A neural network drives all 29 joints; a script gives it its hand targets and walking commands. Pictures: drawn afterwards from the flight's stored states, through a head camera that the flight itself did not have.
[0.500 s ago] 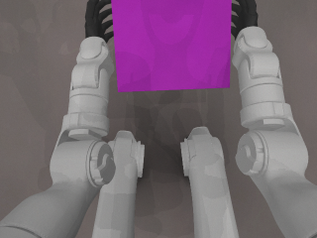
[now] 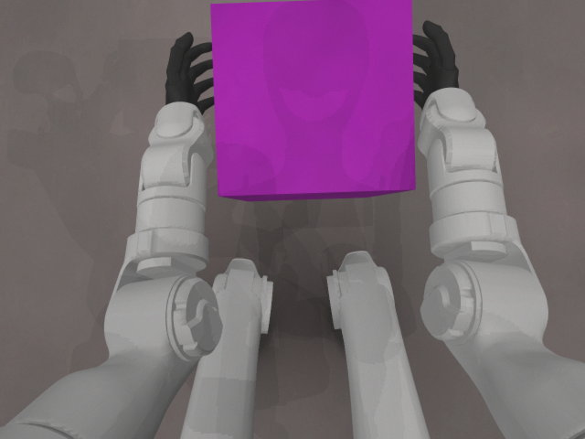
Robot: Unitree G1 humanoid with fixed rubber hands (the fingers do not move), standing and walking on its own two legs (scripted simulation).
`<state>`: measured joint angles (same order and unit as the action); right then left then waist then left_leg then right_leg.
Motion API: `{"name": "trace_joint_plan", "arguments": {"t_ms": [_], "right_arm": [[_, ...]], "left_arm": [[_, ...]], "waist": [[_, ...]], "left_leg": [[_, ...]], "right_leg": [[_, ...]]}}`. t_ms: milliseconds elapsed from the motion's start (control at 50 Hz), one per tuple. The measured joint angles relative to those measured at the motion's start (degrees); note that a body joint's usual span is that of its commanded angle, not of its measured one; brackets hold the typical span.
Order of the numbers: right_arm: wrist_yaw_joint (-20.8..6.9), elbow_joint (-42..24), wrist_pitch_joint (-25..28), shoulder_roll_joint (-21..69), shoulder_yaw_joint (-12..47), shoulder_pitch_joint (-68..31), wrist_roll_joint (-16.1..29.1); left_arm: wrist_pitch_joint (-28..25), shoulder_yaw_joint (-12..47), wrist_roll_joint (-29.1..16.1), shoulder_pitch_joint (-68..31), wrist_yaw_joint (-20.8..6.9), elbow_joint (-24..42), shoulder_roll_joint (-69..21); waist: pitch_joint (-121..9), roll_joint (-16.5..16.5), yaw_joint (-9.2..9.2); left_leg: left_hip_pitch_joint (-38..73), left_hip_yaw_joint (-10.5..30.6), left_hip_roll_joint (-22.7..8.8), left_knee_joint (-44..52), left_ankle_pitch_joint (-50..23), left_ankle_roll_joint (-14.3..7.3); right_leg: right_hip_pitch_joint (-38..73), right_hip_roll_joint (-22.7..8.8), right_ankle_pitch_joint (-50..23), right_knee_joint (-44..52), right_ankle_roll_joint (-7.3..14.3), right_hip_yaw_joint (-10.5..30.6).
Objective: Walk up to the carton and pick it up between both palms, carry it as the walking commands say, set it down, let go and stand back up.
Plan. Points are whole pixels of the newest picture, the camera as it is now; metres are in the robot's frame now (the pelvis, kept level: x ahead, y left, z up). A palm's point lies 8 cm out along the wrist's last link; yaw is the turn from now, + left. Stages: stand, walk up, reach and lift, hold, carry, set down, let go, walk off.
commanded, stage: reach and lift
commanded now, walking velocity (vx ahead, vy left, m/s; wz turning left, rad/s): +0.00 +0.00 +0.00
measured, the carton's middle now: (308, 125) +0.49 -0.03 -0.16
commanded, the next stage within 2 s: none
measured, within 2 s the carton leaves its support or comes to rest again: neither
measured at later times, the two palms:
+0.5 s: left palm (157, 96) +0.49 +0.12 +0.00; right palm (466, 81) +0.48 -0.18 -0.01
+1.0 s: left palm (113, 79) +0.47 +0.12 +0.07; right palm (508, 62) +0.46 -0.18 +0.07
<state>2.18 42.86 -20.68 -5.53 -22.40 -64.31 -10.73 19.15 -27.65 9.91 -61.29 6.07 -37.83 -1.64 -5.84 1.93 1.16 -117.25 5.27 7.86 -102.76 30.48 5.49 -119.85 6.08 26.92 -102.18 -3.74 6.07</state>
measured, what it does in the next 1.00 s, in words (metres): rises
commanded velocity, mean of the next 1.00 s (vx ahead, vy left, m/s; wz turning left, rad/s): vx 0.00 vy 0.00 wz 0.00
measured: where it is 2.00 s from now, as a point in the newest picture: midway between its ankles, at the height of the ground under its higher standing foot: (299, 336)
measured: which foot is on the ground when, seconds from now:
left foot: down 0.00-1.00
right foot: down 0.00-1.00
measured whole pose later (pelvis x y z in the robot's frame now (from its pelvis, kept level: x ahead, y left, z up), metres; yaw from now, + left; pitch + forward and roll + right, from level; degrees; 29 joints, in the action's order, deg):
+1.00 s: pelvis +0.04 +0.00 +0.12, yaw -1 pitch +37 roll +1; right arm 1.8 39.1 -19.5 0.6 -22.4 -45.9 -11.6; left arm 17.3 -24.3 10.0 -43.5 5.5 -36.5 -5.7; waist -12.5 1.5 0.8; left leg -88.7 7.1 7.4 -80.4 28.7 3.8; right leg -91.0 5.8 26.0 -80.2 -2.9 7.4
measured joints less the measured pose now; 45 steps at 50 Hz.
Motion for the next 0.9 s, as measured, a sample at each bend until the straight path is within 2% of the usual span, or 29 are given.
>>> {"name": "trace_joint_plan", "arguments": {"t_ms": [900], "right_arm": [[-0.33,-3.40,0.66,5.51,-0.30,16.13,-0.92]], "left_arm": [[-1.33,2.79,0.17,15.59,-0.55,1.20,-3.58]], "waist": [[-6.21,-0.41,-0.35]], "left_leg": [[25.01,1.66,-0.32,19.61,-1.55,-1.52]], "right_leg": [[25.32,-0.19,-0.77,19.30,0.71,1.21]]}}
